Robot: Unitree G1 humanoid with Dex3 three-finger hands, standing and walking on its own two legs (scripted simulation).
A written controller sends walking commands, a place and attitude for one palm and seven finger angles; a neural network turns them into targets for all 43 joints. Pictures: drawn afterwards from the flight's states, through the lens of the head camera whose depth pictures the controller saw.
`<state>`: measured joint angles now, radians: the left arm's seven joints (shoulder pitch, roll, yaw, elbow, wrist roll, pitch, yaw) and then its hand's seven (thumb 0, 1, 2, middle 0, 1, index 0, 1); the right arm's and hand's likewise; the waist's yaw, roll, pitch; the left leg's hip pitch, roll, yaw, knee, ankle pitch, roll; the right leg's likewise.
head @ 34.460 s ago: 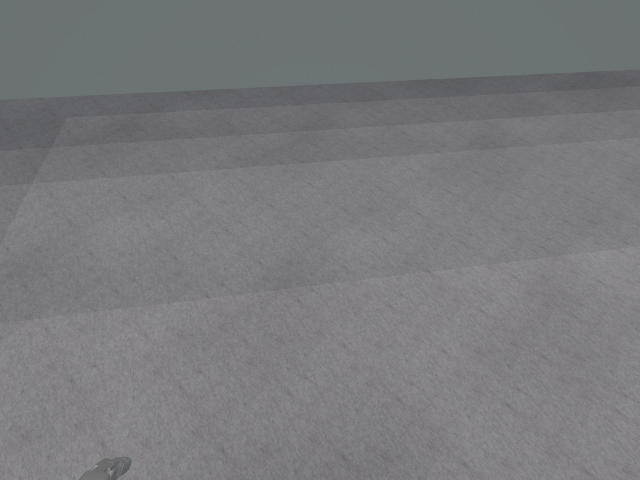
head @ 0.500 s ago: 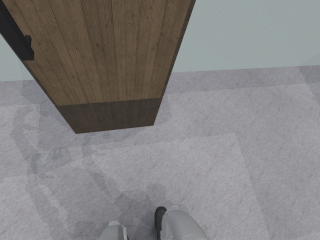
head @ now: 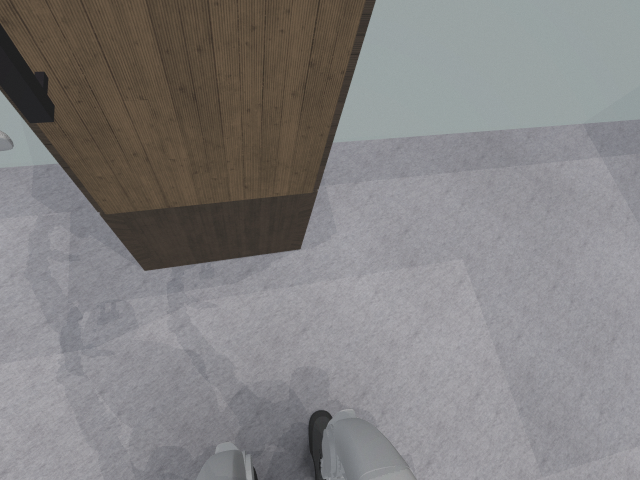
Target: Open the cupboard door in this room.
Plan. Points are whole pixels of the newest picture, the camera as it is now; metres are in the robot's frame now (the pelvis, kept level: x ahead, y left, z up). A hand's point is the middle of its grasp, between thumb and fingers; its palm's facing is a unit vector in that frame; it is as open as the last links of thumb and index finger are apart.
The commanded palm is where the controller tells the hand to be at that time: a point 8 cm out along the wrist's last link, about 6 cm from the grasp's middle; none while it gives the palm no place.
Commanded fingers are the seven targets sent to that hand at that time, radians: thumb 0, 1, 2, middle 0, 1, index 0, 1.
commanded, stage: slide the fingers in behind the handle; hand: left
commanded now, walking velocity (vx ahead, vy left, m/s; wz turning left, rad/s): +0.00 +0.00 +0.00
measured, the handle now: (4, 42) +0.58 +0.27 +0.11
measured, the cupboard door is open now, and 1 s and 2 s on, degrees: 0 0 0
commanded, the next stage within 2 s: close the thumb around the handle in 0.98 s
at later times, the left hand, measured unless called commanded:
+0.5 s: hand out of the picture +0.52 +0.27 +0.10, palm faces +0.05 -1.00 +0.00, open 13.9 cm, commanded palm +0.51 +0.30 +0.10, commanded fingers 0.00 -0.50 0.30 -0.30 -1.20 -0.30 -1.20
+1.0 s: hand (11, 84) +0.52 +0.26 +0.10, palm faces +0.06 -1.00 +0.00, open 14.0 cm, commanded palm +0.50 +0.30 +0.10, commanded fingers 0.00 -0.50 0.30 -0.30 -1.20 -0.30 -1.20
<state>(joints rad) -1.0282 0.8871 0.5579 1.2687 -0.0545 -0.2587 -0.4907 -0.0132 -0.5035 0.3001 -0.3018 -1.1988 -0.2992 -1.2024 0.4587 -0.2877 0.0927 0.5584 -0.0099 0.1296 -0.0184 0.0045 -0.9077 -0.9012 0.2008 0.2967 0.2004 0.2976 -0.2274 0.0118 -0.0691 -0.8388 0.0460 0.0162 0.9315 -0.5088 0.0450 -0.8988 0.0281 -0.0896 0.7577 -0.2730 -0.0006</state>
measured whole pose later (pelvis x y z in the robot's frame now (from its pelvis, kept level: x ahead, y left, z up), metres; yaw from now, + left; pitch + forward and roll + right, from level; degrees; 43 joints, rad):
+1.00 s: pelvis +0.01 -0.01 +0.01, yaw +1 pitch +22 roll -4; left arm -1.00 0.73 0.49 1.25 -0.08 -0.29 -0.39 -0.01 -0.50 0.30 -0.30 -1.20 -0.30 -1.20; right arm 0.44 -0.29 0.07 0.59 -0.01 0.11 -0.02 0.01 -0.91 -0.90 0.20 0.30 0.20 0.30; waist -0.20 0.02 -0.07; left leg -0.77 0.04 0.01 0.88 -0.50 0.04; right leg -0.84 0.02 -0.09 0.74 -0.28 -0.01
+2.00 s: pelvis +0.00 -0.01 +0.01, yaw +0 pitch +22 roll -4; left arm -0.97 0.70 0.50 1.21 -0.08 -0.30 -0.35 -0.01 0.69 0.83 -0.37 -1.35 -0.36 -1.35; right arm 0.45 -0.29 0.06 0.57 -0.01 0.11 -0.01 0.01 -0.91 -0.90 0.20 0.30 0.20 0.30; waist -0.20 0.02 -0.08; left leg -0.77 0.04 0.03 0.88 -0.50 0.04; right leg -0.85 0.03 -0.07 0.74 -0.28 -0.01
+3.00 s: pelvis +0.01 -0.05 +0.03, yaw +4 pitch +4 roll +0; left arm 0.08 -0.10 -0.14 0.01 0.06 -0.06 0.55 0.01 0.64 0.77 -0.34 -1.33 -0.37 -1.34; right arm 0.15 -0.19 0.03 0.57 -0.07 0.07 -0.03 0.01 -0.91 -0.90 0.20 0.30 0.20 0.30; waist 0.01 0.04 -0.05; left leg -0.32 0.01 -0.01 0.67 -0.42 -0.02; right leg -0.45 0.01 -0.11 0.67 -0.30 -0.06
